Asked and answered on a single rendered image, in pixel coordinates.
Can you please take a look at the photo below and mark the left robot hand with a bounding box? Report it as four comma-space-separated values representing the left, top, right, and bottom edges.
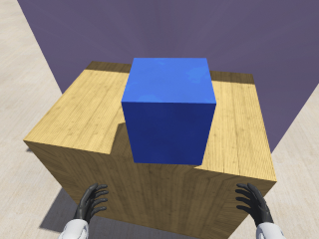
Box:
73, 182, 109, 225

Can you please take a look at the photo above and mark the right robot hand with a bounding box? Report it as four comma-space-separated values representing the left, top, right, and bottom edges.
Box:
235, 182, 274, 228

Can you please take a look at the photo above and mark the robot right forearm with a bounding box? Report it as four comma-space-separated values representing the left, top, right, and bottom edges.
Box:
255, 222, 286, 239

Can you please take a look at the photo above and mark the robot left forearm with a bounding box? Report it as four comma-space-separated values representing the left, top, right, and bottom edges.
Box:
57, 219, 90, 239

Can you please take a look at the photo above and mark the pedestal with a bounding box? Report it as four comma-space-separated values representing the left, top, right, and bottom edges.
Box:
23, 61, 277, 239

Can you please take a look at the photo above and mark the carton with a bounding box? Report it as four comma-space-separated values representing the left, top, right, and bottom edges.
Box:
121, 58, 216, 165

